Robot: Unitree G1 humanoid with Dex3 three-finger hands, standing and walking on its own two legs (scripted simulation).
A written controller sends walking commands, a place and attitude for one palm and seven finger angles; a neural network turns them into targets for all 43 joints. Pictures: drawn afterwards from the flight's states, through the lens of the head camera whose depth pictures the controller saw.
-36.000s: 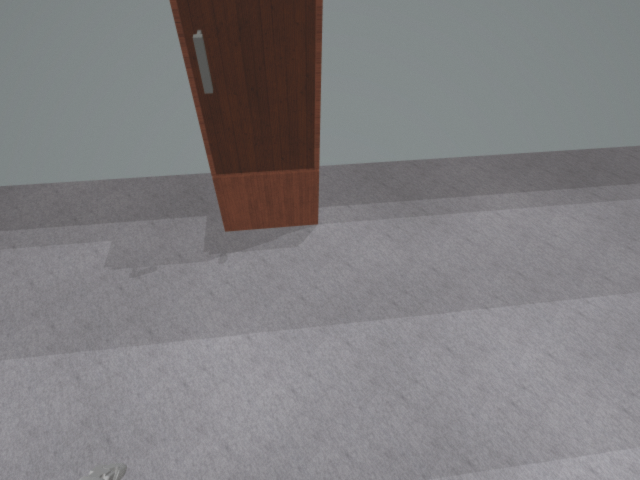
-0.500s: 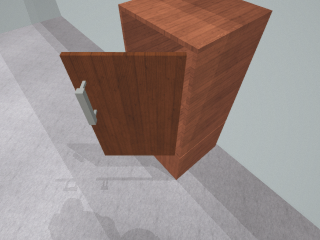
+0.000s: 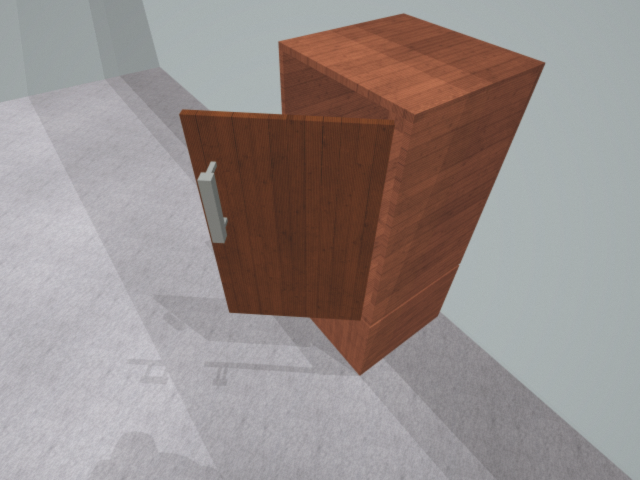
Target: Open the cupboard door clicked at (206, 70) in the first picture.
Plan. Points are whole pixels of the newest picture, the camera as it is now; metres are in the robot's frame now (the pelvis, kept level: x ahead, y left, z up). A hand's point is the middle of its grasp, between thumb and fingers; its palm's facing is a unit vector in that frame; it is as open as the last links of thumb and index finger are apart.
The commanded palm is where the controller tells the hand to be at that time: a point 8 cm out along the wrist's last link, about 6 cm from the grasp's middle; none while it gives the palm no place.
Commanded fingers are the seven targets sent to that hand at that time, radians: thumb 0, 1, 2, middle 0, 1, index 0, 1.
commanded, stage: come to a stop and stand still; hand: left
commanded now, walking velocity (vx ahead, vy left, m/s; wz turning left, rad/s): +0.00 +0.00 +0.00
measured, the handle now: (216, 202) +0.60 +0.24 -0.01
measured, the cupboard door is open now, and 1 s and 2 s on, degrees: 50 50 50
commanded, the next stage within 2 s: look again from close up in 0.80 s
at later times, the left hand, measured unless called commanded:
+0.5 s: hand out of the picture +0.01 +0.20 -0.17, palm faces -0.01 -0.98 -0.20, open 7.4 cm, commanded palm none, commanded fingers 0.00 0.90 0.90 -0.20 -0.30 -0.20 -0.30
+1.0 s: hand out of the picture +0.03 +0.20 -0.18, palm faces -0.01 -0.99 -0.16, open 7.4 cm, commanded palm none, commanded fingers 0.00 0.90 0.90 -0.20 -0.30 -0.20 -0.30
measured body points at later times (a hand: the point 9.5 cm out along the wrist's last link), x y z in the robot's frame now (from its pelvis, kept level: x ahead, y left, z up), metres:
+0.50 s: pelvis +0.01 +0.02 +0.00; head +0.00 +0.03 +0.45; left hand +0.01 +0.25 -0.16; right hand +0.01 -0.22 -0.15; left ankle +0.02 +0.08 -0.74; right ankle +0.07 -0.09 -0.74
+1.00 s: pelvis +0.03 +0.04 +0.01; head +0.03 +0.05 +0.45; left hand +0.03 +0.25 -0.16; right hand +0.02 -0.18 -0.15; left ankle +0.02 +0.08 -0.74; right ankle +0.07 -0.09 -0.74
